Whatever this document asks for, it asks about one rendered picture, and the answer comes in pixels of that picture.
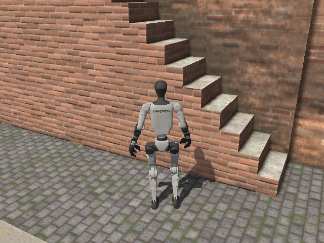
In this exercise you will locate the stairs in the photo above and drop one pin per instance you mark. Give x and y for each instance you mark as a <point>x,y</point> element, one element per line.
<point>80,71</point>

